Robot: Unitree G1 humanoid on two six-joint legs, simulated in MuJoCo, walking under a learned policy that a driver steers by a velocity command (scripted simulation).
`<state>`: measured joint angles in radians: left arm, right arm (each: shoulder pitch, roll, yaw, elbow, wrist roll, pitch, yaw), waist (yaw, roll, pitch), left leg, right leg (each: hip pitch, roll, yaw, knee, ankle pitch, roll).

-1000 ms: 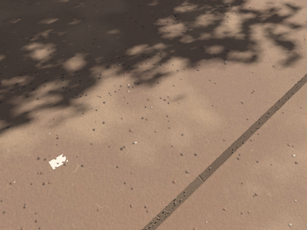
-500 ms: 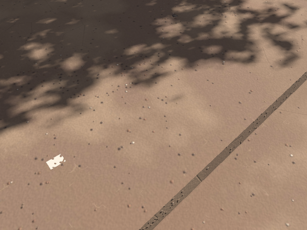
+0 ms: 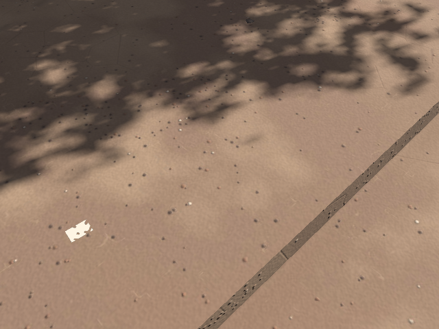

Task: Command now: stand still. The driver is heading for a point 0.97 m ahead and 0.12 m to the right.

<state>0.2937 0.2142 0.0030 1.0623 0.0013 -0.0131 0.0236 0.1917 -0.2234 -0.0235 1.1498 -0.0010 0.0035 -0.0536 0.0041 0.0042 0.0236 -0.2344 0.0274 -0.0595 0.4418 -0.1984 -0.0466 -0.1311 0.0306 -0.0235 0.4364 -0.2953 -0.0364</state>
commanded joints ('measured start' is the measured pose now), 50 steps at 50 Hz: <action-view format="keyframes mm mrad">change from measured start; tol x32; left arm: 1 65 102 18 -18 -1 -5 3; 50 -208 93 91 -334 -19 -24 -77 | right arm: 1 32 -105 -15 -20 0 -5 -4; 50 208 -200 -66 -175 7 -73 -12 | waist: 1 0 -5 15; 50 51 160 -33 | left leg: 1 59 5 2 -36 144 36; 20 -449 74 25 440 -292 99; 26 207 -76 179 54 -1 74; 30 334 379 -585 -277 -393 316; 50 360 258 258 27 1174 130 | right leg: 1 -89 -61 56 -101 177 -7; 11 -87 -60 57 -100 185 -8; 16 -104 -254 347 -289 -522 -156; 23 -2 -267 246 -269 -126 -155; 30 -691 -60 143 846 -179 -41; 42 -614 -91 59 385 340 9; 50 -354 17 -106 254 139 -111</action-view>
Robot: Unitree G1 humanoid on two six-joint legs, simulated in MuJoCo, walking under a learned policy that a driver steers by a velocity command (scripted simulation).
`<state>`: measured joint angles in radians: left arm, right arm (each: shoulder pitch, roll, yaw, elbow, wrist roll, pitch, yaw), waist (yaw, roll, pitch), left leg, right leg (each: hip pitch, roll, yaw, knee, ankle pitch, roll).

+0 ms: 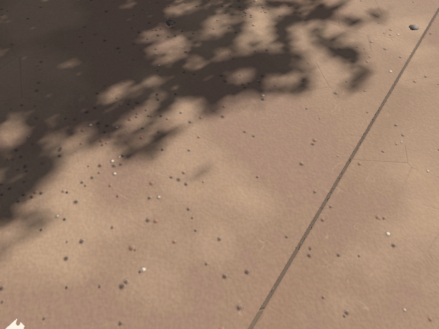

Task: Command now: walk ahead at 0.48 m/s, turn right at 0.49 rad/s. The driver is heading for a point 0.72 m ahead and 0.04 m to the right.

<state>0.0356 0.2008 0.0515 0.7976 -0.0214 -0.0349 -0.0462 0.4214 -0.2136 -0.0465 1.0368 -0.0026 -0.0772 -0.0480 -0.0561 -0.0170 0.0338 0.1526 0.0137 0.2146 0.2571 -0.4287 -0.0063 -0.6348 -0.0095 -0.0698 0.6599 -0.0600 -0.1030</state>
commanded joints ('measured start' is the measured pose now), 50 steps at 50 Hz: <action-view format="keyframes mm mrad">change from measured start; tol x32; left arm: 1 178 151 65 -44 1 0 -8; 22 524 78 -31 192 -12 35 85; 50 -9 117 18 -153 16 -72 4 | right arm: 1 -54 -218 -47 -81 15 14 -18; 22 -496 70 122 -551 5 -42 33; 28 146 -233 1 -349 -40 -34 68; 50 28 -184 -26 -177 13 -16 9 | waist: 1 179 182 -105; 4 129 -256 -379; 14 -37 0 62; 25 -49 -261 -156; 28 -166 453 -434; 32 40 -50 44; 50 79 189 -38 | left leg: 1 -61 267 -18 368 1419 85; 2 -184 209 -10 587 1233 54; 4 -863 -92 -209 1333 -202 -19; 12 -1450 45 -234 2219 -67 59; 18 -1010 78 -106 1371 377 -8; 25 -860 -75 5 870 -86 137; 29 -135 371 -1239 53 -156 421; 35 -551 169 -398 -10 142 194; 50 -80 192 -191 36 968 133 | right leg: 1 307 76 -48 -17 -84 -75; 5 1087 -298 851 -365 -151 -371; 16 -38 -38 274 -497 -230 -108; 21 597 -154 272 -530 260 -124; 26 709 -196 211 -37 1570 -125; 27 420 -70 176 239 1297 -79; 28 129 151 265 592 -24 -22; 29 -72 181 386 872 -288 -21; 50 167 42 41 -174 174 15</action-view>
